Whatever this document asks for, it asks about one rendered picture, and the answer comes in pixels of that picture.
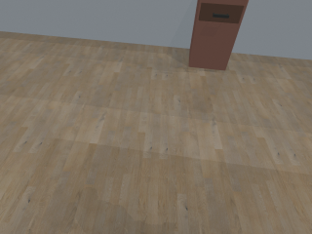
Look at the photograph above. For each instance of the drawer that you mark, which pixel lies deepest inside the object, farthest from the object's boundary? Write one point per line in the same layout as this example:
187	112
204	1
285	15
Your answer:
207	11

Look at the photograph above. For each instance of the handle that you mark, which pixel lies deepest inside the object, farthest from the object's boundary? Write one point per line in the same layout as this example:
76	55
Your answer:
221	16

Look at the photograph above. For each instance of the cabinet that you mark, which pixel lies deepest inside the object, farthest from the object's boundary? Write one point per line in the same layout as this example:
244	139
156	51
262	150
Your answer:
212	42

